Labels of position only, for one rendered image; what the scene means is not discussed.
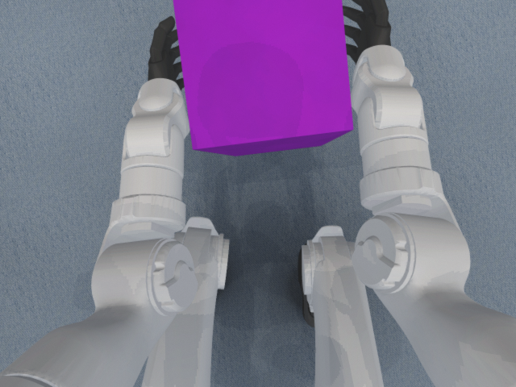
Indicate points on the carton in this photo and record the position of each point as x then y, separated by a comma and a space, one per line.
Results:
263, 75

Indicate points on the right robot upper arm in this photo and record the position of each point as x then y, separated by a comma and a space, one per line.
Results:
418, 267

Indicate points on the robot shin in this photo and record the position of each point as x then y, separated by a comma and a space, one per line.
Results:
198, 222
330, 231

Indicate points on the left robot upper arm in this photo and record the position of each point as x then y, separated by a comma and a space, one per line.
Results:
138, 288

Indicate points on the robot right forearm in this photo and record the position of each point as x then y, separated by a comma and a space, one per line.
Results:
393, 139

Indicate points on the left robot shin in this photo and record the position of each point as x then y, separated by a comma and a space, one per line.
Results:
198, 222

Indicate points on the robot left forearm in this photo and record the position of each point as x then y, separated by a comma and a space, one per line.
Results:
150, 198

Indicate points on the right robot shin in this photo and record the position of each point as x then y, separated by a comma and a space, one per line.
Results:
330, 231

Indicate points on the left robot hand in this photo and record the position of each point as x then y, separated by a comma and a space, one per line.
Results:
161, 60

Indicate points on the right robot hand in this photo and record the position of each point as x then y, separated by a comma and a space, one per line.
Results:
374, 26

